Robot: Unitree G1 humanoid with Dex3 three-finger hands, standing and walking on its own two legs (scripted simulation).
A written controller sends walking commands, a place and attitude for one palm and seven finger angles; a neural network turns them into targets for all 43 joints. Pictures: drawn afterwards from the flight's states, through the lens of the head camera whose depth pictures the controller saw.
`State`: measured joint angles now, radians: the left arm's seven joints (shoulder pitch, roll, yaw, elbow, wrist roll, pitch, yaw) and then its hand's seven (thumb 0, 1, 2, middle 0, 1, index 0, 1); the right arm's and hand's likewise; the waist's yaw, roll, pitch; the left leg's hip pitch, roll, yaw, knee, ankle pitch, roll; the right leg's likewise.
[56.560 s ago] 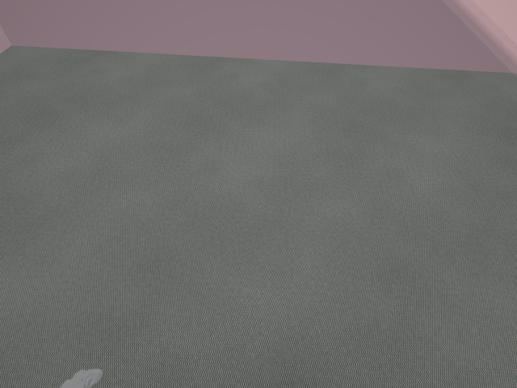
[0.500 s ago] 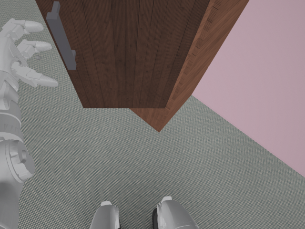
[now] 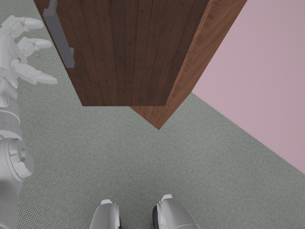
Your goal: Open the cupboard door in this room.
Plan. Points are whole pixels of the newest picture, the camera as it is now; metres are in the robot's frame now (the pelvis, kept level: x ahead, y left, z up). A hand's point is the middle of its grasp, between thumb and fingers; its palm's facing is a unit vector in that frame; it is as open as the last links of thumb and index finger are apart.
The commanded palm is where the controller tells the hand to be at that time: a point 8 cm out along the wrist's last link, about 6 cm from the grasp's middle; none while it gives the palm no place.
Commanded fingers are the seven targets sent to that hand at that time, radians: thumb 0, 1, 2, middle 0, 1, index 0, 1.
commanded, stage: slide the fingers in behind the handle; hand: left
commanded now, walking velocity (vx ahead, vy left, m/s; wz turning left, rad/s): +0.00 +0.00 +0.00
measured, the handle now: (62, 36) +0.57 +0.18 +0.08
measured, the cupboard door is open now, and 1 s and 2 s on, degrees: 43 43 43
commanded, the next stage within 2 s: close the thumb around the handle in 1.38 s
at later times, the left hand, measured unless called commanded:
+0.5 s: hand (56, 55) +0.52 +0.19 +0.08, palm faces -0.04 -1.00 +0.00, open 14.0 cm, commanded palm +0.50 +0.23 +0.08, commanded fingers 0.00 -0.50 0.30 -0.30 -1.20 -0.30 -1.20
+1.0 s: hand (67, 55) +0.52 +0.16 +0.08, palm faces -0.04 -1.00 +0.00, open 14.0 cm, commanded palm +0.50 +0.20 +0.08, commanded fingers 0.00 -0.50 0.30 -0.30 -1.20 -0.30 -1.20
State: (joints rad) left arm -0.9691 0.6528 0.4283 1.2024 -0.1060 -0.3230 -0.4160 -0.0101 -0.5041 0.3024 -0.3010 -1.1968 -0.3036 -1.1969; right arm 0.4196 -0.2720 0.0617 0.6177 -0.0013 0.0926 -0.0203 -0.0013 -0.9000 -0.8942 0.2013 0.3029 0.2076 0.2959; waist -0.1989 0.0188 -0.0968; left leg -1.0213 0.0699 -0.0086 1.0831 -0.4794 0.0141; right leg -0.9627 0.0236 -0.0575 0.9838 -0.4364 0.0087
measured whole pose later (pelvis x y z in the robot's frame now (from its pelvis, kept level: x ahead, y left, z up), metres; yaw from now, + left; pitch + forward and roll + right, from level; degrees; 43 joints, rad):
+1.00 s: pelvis +0.00 -0.01 +0.00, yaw +1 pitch +23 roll -3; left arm -0.95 0.49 0.36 1.16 -0.09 -0.37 -0.26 -0.01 -0.50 0.30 -0.30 -1.20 -0.30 -1.20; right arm 0.40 -0.26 0.04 0.62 -0.01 0.07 0.01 0.00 -0.90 -0.89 0.20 0.30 0.21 0.30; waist -0.19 0.02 -0.11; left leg -1.00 0.06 -0.01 1.07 -0.48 0.00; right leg -0.95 0.02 -0.05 1.00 -0.45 0.00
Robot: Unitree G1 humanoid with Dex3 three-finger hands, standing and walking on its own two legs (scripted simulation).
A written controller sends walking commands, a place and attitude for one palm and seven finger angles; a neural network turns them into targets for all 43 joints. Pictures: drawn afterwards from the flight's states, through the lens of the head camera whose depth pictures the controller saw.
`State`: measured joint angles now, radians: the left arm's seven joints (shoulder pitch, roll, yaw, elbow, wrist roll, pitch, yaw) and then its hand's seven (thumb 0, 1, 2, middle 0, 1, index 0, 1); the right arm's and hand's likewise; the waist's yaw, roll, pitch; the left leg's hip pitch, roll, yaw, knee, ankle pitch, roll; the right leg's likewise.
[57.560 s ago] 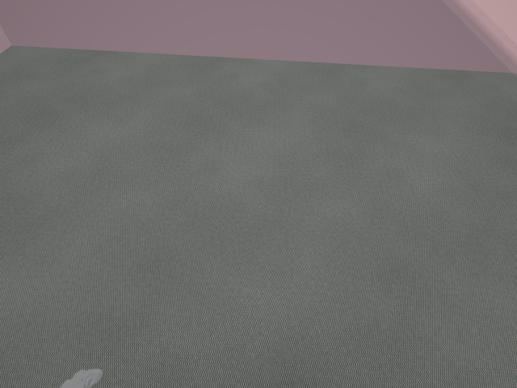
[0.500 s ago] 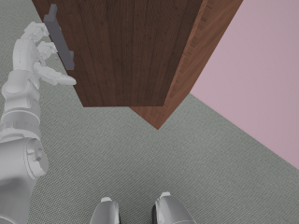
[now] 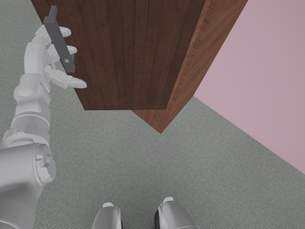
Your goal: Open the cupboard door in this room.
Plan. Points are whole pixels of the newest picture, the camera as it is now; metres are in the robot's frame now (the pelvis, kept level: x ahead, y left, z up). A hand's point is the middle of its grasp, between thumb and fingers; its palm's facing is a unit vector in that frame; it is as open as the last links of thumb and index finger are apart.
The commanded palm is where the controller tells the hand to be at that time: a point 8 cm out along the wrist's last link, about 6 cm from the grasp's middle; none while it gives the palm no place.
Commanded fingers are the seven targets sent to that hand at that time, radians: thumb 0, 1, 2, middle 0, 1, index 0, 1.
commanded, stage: slide the fingers in behind the handle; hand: left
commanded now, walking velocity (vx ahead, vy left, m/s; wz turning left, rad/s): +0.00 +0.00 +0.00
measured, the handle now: (63, 42) +0.57 +0.18 +0.08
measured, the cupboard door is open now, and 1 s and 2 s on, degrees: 43 43 74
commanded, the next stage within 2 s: close the thumb around the handle in 0.38 s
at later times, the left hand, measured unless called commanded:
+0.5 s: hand (72, 60) +0.52 +0.16 +0.08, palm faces -0.04 -1.00 -0.01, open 14.0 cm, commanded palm +0.50 +0.20 +0.08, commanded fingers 0.00 -0.39 0.35 -0.31 -1.21 -0.31 -1.21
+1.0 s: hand (70, 59) +0.52 +0.16 +0.08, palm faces -0.03 -1.00 -0.01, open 7.2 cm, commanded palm +0.50 +0.20 +0.08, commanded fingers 0.00 0.90 0.90 -0.40 -1.35 -0.40 -1.35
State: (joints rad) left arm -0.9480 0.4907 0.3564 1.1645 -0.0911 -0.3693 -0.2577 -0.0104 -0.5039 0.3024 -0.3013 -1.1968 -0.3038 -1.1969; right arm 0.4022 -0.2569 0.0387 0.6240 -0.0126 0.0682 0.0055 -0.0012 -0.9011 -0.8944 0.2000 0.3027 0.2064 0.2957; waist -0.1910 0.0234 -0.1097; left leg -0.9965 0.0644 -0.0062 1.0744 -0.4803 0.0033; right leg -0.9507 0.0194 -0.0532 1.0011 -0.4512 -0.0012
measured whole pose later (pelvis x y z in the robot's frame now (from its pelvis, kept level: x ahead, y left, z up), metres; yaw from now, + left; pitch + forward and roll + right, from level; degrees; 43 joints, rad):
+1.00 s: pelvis +0.00 +0.00 +0.00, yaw +0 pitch +23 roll -3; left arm -0.94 0.48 0.37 1.17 -0.08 -0.39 -0.23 0.00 0.48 0.72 -0.37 -1.30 -0.37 -1.30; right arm 0.40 -0.26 0.04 0.62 -0.01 0.06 0.00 0.00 -0.90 -0.89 0.20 0.30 0.21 0.30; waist -0.19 0.03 -0.11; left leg -0.99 0.06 0.00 1.07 -0.48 0.00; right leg -0.95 0.02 -0.05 1.01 -0.45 -0.01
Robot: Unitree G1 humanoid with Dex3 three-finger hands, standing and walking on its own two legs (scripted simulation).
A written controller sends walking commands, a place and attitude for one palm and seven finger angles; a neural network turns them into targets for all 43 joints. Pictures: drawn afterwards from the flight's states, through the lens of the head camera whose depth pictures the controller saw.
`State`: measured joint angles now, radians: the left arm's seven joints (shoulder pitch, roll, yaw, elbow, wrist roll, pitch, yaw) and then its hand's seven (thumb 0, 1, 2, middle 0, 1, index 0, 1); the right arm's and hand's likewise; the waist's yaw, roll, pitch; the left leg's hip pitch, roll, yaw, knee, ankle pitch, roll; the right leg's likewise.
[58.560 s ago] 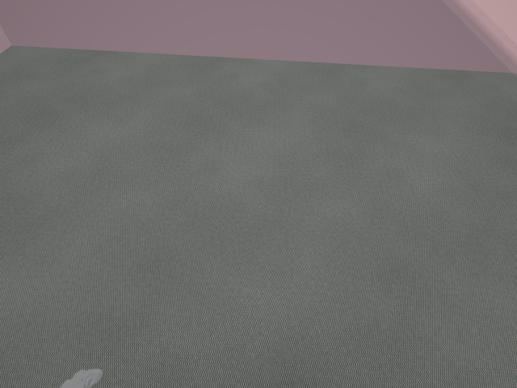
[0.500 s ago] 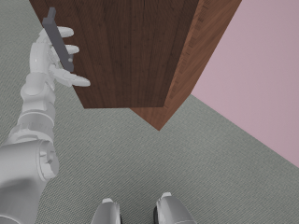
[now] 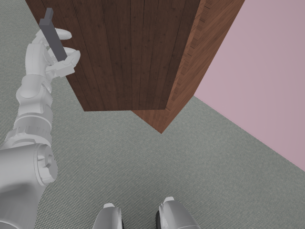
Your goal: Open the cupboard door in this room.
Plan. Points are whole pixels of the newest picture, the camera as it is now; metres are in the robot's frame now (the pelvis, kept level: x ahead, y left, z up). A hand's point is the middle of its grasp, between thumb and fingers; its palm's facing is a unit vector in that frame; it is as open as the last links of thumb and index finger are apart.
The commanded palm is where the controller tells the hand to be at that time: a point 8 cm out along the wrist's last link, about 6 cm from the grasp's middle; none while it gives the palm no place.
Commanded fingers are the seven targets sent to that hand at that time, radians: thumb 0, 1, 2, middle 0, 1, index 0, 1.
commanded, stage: close the thumb around the handle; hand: left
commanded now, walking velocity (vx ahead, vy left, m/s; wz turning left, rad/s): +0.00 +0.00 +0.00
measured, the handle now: (59, 44) +0.57 +0.18 +0.08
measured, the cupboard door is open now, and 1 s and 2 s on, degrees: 43 74 87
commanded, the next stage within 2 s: pull the door open along its arc in 0.18 s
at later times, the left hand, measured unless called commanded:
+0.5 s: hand (67, 65) +0.51 +0.16 +0.08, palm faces -0.04 -1.00 -0.01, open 5.6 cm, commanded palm +0.46 +0.21 +0.08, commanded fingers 0.00 0.90 0.90 -0.40 -1.35 -0.40 -1.35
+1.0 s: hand (95, 123) +0.35 +0.09 +0.08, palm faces +0.27 -0.96 +0.03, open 6.2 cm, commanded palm +0.29 +0.18 +0.08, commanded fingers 0.00 0.90 0.90 -0.40 -1.35 -0.40 -1.35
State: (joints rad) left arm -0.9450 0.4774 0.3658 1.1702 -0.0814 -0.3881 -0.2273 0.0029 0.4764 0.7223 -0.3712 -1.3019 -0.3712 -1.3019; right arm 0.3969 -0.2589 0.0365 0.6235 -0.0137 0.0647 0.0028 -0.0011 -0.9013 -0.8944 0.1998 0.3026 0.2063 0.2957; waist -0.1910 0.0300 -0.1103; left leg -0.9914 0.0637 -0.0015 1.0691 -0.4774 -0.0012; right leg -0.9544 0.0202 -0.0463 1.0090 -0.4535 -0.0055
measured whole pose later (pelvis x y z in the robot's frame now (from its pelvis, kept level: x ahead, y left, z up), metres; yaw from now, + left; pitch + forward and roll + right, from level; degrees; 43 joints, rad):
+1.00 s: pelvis +0.02 -0.01 +0.02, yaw +1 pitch +13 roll +0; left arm -0.08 -0.02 -0.01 0.30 -0.01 -0.33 0.32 0.00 0.64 0.71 -0.39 -1.33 -0.38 -1.31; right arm 0.21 -0.19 0.02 0.52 -0.04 0.07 0.03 0.00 -0.90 -0.89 0.20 0.30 0.20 0.30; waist -0.03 0.01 -0.14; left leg -0.69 0.04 0.03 0.92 -0.46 -0.02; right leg -0.69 0.00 -0.02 0.93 -0.47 -0.02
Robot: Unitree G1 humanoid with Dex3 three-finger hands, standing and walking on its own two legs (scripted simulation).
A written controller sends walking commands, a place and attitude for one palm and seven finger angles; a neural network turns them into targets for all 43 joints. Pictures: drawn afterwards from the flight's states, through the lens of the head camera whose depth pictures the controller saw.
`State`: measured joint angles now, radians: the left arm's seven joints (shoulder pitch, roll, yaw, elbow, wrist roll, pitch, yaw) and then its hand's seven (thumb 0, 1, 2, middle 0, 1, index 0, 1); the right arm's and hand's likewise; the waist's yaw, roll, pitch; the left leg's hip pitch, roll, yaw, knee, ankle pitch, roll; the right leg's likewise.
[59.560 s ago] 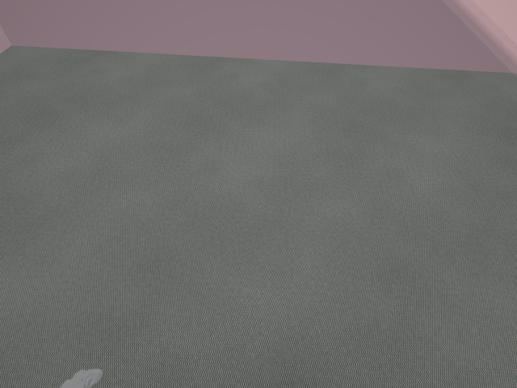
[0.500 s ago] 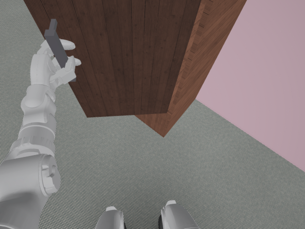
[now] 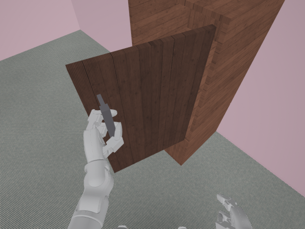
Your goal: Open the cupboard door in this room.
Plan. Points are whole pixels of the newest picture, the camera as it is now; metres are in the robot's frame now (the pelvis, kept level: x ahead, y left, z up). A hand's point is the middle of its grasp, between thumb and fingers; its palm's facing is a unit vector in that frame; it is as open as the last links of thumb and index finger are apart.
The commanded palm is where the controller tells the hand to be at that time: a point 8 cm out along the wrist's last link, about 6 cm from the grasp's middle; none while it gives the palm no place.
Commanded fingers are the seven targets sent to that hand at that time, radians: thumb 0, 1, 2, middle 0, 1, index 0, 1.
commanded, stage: pull the door open along its arc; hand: left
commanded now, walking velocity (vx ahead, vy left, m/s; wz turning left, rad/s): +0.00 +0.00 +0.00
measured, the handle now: (108, 121) +0.38 +0.13 +0.06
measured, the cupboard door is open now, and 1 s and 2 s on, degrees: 74 87 89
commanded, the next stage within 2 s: open thumb and fingers to let go in 0.30 s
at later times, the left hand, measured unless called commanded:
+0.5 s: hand (141, 157) +0.28 +0.04 +0.05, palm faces +0.32 -0.95 -0.01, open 5.9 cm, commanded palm +0.24 +0.09 +0.05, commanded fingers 0.00 0.48 0.72 -0.37 -1.30 -0.37 -1.30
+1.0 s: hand (137, 158) +0.28 +0.05 +0.06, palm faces +0.31 -0.95 +0.00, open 13.5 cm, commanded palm +0.24 +0.09 +0.05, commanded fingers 0.00 -0.50 0.30 -0.22 -0.75 -0.22 -0.75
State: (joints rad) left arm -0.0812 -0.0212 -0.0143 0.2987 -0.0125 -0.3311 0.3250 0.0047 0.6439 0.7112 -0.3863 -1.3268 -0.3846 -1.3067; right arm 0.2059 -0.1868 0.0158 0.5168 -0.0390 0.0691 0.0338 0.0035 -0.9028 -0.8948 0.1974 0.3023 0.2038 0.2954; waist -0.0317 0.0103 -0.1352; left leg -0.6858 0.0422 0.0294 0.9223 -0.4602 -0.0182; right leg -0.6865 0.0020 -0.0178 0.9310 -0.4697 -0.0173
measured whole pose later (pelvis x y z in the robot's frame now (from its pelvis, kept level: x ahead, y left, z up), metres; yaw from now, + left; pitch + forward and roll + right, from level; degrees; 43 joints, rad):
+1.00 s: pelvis -0.02 -0.02 -0.01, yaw +3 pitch +10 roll +1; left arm 0.07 -0.10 -0.25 0.18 0.08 -0.27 0.53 0.00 -0.39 0.35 -0.31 -1.12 -0.31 -1.12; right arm 0.21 -0.18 0.00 0.56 -0.06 -0.01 0.02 0.01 -0.90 -0.89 0.20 0.30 0.20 0.30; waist -0.01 0.03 -0.13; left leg -0.68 0.03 -0.03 0.95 -0.45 -0.04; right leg -0.67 -0.01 -0.07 0.97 -0.48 -0.04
